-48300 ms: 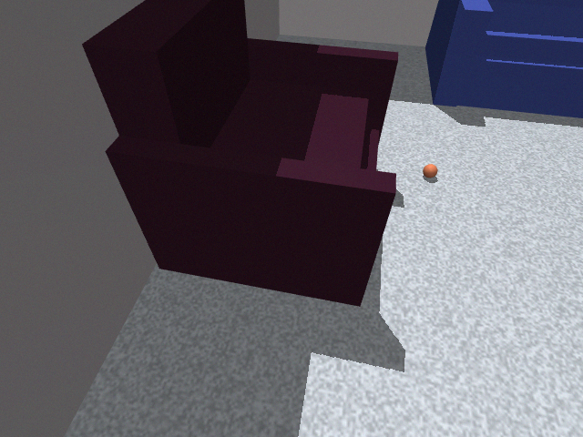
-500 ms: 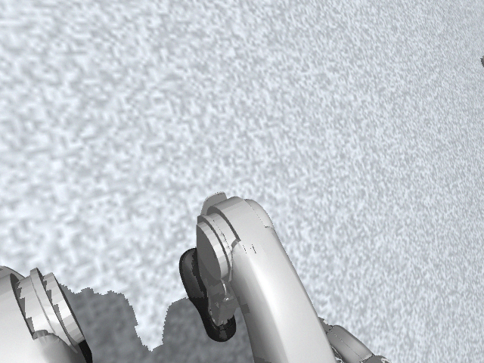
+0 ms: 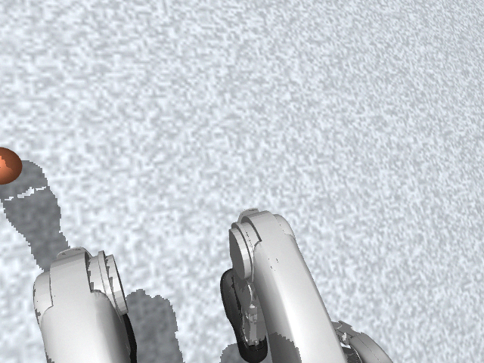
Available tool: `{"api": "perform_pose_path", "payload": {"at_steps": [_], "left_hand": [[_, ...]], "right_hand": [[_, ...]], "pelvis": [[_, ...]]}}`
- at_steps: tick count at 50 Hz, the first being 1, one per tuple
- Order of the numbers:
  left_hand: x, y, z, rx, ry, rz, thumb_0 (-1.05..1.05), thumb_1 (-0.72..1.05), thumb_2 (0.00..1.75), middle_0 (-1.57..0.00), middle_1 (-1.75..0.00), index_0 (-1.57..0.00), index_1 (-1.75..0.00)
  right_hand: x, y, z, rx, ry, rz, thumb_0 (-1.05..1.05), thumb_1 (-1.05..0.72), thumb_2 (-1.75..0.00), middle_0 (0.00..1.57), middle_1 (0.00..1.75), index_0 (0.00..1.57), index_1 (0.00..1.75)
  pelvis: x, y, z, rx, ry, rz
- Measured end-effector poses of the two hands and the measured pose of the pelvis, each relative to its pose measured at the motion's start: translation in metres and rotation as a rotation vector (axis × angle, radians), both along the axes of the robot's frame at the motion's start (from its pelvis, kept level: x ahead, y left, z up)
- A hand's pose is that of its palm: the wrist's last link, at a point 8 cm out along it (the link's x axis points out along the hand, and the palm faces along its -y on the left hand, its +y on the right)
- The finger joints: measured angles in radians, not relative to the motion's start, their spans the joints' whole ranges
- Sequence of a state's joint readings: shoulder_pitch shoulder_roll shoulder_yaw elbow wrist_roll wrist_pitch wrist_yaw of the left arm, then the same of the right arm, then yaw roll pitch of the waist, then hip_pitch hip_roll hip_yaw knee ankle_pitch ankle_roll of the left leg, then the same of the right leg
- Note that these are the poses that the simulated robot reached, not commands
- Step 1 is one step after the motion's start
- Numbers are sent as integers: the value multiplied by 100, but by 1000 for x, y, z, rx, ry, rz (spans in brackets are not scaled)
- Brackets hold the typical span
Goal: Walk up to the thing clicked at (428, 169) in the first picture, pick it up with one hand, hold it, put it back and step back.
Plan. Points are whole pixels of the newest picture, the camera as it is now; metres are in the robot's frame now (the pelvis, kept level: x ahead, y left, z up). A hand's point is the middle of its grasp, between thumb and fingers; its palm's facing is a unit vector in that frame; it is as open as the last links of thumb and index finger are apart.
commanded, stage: withdraw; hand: left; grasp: from above
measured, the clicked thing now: out of the picture +0.49 +0.34 -0.29
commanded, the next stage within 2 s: home in 0.46 s
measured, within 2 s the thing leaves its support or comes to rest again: neither
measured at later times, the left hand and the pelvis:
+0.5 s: hand out of the picture +0.46 +0.34 -0.15, palm faces -0.43 -0.08 -0.90, open 14.0 cm; pelvis -0.02 +0.00 +0.00, yaw +2 degrees
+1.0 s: hand out of the picture +0.37 +0.33 -0.02, palm faces -0.32 -0.45 -0.84, open 9.2 cm; pelvis -0.01 +0.00 +0.10, yaw +6 degrees
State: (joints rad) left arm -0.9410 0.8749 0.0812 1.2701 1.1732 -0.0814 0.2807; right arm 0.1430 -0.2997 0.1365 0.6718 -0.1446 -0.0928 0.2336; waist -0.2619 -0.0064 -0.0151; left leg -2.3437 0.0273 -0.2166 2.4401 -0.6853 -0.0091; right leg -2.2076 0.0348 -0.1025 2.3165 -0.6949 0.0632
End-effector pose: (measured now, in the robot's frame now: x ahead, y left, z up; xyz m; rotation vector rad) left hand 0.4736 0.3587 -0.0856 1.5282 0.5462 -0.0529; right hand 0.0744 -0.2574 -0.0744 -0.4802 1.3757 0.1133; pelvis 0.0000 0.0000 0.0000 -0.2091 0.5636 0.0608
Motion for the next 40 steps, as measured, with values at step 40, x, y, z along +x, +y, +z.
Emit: {"api": "perform_pose_path", "payload": {"at_steps": [40], "left_hand": [[-23,-7,38,-88,6,-4,0,-13,89,-21,-69,-20,-69]], "right_hand": [[-36,3,8,-33,87,-162,1,-90,-89,20,30,21,30]], "pelvis": [[-7,-3,24,38,42,31]]}}
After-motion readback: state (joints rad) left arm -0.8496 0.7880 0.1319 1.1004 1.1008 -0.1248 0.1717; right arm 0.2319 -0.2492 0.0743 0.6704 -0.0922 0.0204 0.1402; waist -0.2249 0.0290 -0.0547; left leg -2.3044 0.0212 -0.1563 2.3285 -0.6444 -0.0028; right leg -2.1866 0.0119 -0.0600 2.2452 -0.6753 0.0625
